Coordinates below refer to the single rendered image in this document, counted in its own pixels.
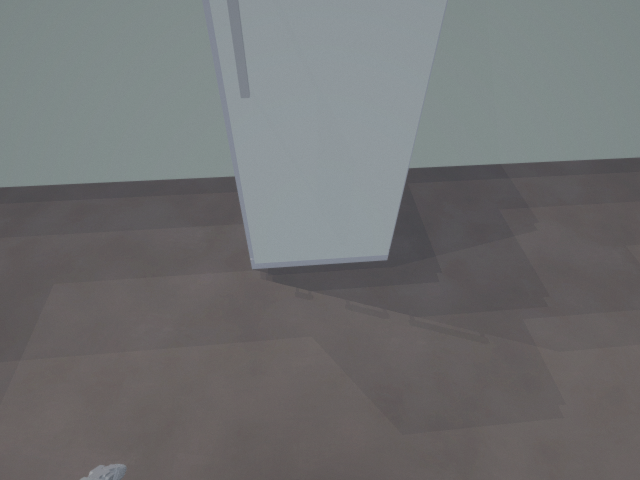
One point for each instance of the fridge door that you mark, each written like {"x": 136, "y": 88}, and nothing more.
{"x": 323, "y": 144}

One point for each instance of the handle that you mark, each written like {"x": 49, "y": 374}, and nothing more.
{"x": 238, "y": 44}

